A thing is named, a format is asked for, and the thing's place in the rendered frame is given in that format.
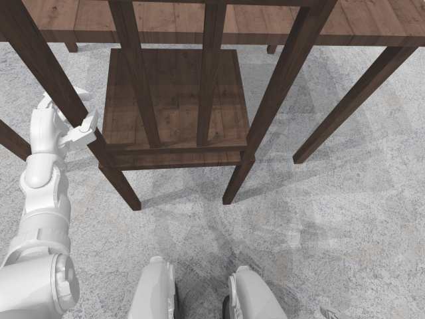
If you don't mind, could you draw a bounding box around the table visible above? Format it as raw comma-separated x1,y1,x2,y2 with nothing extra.
0,0,425,164

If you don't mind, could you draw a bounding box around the robot left hand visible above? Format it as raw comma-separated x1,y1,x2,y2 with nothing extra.
29,86,101,160

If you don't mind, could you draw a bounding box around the robot left upper arm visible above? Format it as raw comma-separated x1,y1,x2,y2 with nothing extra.
0,253,80,319

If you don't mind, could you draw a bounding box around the robot right hand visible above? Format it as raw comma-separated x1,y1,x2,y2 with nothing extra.
320,304,349,319

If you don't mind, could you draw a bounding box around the robot left thigh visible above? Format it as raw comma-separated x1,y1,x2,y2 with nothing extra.
127,262,175,319

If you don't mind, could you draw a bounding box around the right robot shin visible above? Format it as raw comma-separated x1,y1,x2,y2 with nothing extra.
229,266,250,319

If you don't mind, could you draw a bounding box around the robot left forearm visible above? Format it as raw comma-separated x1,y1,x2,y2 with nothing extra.
0,152,71,270

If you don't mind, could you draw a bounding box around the chair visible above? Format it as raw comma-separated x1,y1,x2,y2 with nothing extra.
0,0,338,211

